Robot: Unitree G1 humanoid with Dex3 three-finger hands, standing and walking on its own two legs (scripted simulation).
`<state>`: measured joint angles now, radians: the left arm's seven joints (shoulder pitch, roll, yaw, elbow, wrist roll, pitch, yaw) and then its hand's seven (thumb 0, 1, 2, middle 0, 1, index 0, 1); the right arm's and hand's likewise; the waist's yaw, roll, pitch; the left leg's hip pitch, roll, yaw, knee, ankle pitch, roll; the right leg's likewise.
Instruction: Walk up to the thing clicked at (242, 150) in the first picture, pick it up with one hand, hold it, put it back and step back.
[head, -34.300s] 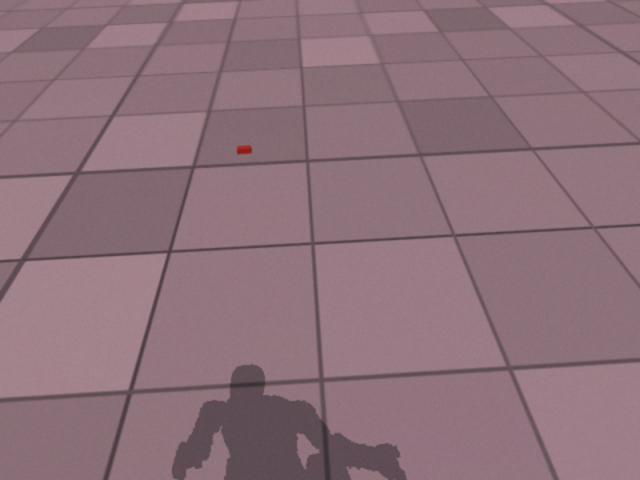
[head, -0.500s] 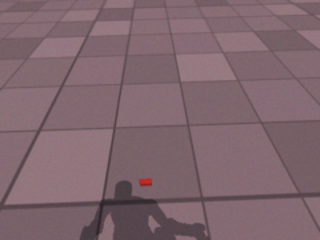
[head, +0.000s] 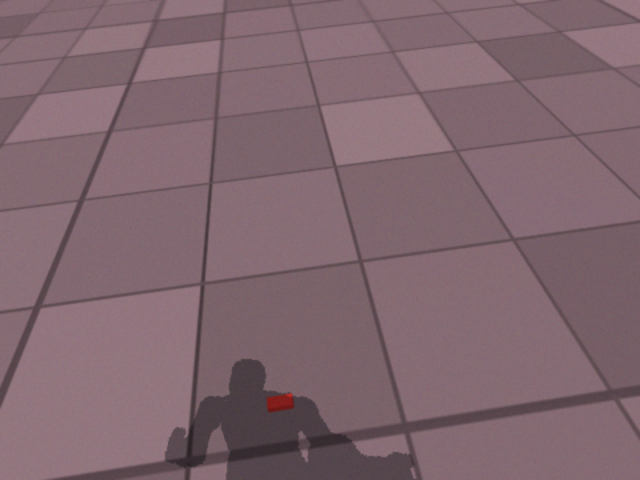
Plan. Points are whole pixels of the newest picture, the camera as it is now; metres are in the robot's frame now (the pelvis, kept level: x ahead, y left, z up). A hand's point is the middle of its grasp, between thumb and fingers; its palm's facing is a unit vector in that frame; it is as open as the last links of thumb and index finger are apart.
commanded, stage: walk up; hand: left
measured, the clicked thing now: (280, 402) +0.51 +0.18 -0.74
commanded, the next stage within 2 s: stand in 1.62 s
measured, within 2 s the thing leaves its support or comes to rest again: neither
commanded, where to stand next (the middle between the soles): +0.16 -0.05 m, yaw +0 degrees
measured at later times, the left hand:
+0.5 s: hand out of the picture +0.14 +0.26 -0.15, palm faces +0.00 -0.95 -0.31, open 7.4 cm
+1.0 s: hand out of the picture +0.17 +0.26 -0.12, palm faces +0.02 -0.94 -0.33, open 7.4 cm
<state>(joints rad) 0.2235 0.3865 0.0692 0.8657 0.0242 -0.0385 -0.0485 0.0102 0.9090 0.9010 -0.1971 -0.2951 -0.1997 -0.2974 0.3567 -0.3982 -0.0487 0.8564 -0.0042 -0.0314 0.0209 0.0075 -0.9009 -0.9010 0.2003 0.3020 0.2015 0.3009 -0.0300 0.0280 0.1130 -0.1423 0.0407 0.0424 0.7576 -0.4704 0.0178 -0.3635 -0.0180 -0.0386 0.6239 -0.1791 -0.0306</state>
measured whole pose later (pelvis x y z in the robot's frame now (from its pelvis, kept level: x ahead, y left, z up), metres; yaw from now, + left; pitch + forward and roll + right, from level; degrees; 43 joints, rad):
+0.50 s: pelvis +0.08 +0.01 +0.01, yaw +0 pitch -2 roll +0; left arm 0.19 0.38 0.01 0.98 -0.01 0.01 -0.02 0.01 0.91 0.90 -0.20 -0.30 -0.20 -0.30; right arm 0.20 -0.36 0.00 0.96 -0.01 -0.02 0.01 0.01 -0.90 -0.90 0.20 0.30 0.20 0.30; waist 0.01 -0.03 0.08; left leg -0.28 0.03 0.02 0.58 -0.26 -0.01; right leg -0.25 -0.01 -0.03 0.57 -0.28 0.00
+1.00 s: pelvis +0.09 +0.01 +0.03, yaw +0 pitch -3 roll +0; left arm 0.08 0.34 0.01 1.14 0.00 0.00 -0.01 0.01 0.91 0.90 -0.20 -0.30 -0.20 -0.30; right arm 0.05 -0.36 0.01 1.13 0.00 -0.01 0.01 0.01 -0.90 -0.90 0.20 0.30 0.20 0.30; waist 0.01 0.01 0.05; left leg -0.13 0.02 0.02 0.32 -0.14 -0.01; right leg -0.10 -0.01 -0.03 0.32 -0.17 0.00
